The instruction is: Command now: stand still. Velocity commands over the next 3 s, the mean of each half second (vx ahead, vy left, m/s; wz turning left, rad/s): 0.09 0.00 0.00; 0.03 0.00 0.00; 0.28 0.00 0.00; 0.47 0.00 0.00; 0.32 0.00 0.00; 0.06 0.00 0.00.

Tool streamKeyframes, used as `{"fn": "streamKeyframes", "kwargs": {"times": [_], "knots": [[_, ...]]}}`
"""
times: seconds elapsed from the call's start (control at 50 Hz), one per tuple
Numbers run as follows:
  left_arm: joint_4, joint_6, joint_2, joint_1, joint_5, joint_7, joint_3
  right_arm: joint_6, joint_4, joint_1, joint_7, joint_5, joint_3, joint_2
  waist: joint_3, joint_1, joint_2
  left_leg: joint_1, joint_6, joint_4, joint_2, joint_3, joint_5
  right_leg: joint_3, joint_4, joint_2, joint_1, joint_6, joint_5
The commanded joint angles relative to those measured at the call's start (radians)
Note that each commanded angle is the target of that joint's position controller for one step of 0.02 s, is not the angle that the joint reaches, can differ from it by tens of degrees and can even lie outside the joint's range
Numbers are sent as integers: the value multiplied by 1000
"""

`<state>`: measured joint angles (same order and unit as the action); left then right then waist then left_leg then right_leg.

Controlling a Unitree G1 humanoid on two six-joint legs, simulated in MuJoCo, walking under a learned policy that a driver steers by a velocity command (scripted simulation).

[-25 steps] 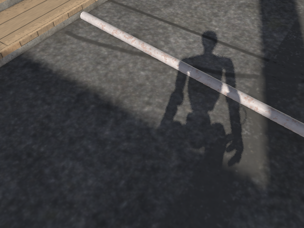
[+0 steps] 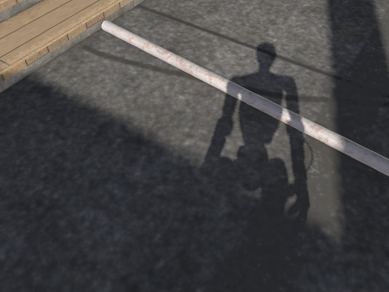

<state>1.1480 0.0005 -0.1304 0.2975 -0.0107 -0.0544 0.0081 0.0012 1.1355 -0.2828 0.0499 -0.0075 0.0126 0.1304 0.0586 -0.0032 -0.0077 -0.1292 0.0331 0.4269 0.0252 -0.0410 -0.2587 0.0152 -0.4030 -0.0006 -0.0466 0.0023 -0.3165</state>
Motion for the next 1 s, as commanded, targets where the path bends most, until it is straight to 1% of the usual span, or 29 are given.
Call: {"fn": "streamKeyframes", "kwargs": {"times": [0.02,0.14,0.16,0.18,0.2,0.22,0.24,0.26,0.28,0.3,0.32,0.34,0.36,0.38,0.4,0.42,0.44,0.46,0.48,0.5,0.52,0.56,0.62,0.72,0.94,0.96,1.0], "knots": [[7,2,-64,88,0,-1,-4,-3,-2,-67,1,0,6,66,35,2,2,18,21,-59,-106,94,270,55,62,84,-92,26,253],[19,3,-56,99,-1,2,2,-3,12,-82,-2,0,0,58,49,0,1,-3,19,-77,-103,99,190,58,74,82,-120,26,191],[23,3,-52,110,-2,2,4,-2,15,-91,-3,0,-1,55,30,-2,2,1,21,-85,-93,97,92,54,79,72,-118,30,110],[24,2,-59,117,-4,3,0,1,15,-94,-5,0,4,67,38,-2,7,-13,29,-80,-76,94,-34,43,65,53,-136,39,2],[18,-1,-67,122,-6,5,-5,7,13,-101,-7,0,13,86,48,-3,17,-38,47,-68,-62,97,-205,30,31,29,-163,55,-142],[6,-4,-70,118,-10,9,-8,12,9,-112,-10,-2,20,96,80,-7,26,-79,67,-73,-65,120,-372,33,4,17,-217,70,-276],[-9,-5,-65,109,-13,14,-8,15,6,-130,-14,-3,23,99,128,-16,42,-108,87,-93,-85,162,-489,35,-28,9,-287,79,-359],[-27,-1,-49,92,-17,18,-5,15,8,-165,-16,-2,26,100,158,-34,68,-102,113,-124,-123,229,-561,25,-84,-1,-356,81,-370],[-41,8,-14,75,-20,20,4,12,13,-187,-14,-3,27,98,173,-45,109,-83,138,-174,-178,309,-526,-22,-157,-21,-390,69,-239],[-47,18,10,74,-25,21,10,10,15,-196,-12,-7,28,98,149,-43,124,-73,162,-214,-232,375,-447,-51,-205,-20,-375,59,-120],[-46,27,9,85,-20,21,10,6,9,-179,-13,-10,24,89,120,-29,99,-112,169,-222,-248,379,-346,-46,-198,-5,-305,58,-73],[-36,33,14,135,-15,23,12,1,-3,-132,-14,-9,20,91,87,9,87,-173,155,-194,-231,337,-271,-33,-134,6,-196,65,-59],[-19,38,12,200,-15,23,13,-4,-17,-70,-16,-8,16,89,87,51,87,-238,119,-131,-190,266,-200,-7,-41,16,-103,76,-41],[-9,42,-31,219,-11,20,4,-8,-32,-41,-16,-3,13,65,116,47,7,-242,72,-44,-98,147,-107,65,-3,43,-113,81,-10],[-3,44,-67,220,-6,15,-4,-15,-33,-57,-16,0,3,31,124,29,-98,-244,36,60,-36,58,-3,145,53,107,-101,89,99],[-2,47,-59,225,-8,10,3,-18,-28,-72,-14,-1,-6,8,101,25,-130,-223,9,93,-35,46,34,205,92,175,-81,104,252],[-7,47,-50,204,-12,6,8,-19,-17,-103,-12,1,-11,5,91,6,-120,-181,0,72,-51,53,59,203,83,195,-73,110,395],[-14,48,-48,187,-11,3,10,-21,-7,-122,-10,5,-9,25,66,-3,-89,-136,-2,50,-61,64,106,171,57,182,-52,102,514],[-20,49,-57,175,-7,1,9,-23,-1,-139,-9,9,-6,43,35,-8,-66,-84,1,31,-74,75,182,125,24,155,-33,87,614],[-25,50,-63,172,-2,-3,8,-24,4,-144,-5,10,-3,58,16,-6,-48,-38,6,32,-86,81,282,92,4,129,-29,69,674],[-23,50,-65,180,5,-5,7,-24,6,-148,-3,13,-3,61,-9,-5,-37,-2,9,41,-92,79,346,73,-1,115,-26,58,674],[-21,46,-59,184,10,-6,7,-19,8,-145,0,11,-7,51,-26,-6,-21,33,10,44,-103,78,395,60,0,105,-29,52,641],[-19,38,-50,180,6,-6,6,-11,11,-132,7,8,-8,48,-12,-4,-2,37,7,33,-108,78,400,55,5,99,-41,50,595],[-15,30,-50,167,3,-6,4,-6,13,-103,9,7,-9,51,3,0,4,35,6,13,-114,82,395,53,17,96,-49,48,540],[-9,21,-56,138,1,-3,5,-4,25,-89,6,4,-11,56,26,6,4,12,6,-37,-119,94,319,56,52,91,-60,49,383],[-5,20,-54,142,2,0,4,-4,23,-88,4,6,-13,54,18,6,5,14,6,-40,-118,94,302,52,57,91,-57,49,365],[-4,19,-54,138,2,2,4,-4,25,-91,2,4,-14,53,29,5,4,6,6,-47,-117,96,283,52,62,89,-65,49,340]]}}
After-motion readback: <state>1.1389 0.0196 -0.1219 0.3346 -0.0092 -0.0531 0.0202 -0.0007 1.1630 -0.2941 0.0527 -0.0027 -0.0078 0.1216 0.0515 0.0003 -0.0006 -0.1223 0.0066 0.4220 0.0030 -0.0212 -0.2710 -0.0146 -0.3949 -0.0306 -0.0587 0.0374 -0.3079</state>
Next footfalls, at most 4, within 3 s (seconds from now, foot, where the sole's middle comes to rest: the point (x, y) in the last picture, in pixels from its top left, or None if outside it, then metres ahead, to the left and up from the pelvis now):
1.32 left None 0.10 0.11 -0.78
1.84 right None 0.45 -0.03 -0.78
2.36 left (172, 233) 0.72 0.11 -0.78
2.74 right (224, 251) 0.65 -0.08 -0.78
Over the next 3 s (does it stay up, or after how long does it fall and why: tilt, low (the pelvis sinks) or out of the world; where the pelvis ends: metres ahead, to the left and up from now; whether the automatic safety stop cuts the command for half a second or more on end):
stays up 0.63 0.03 0.00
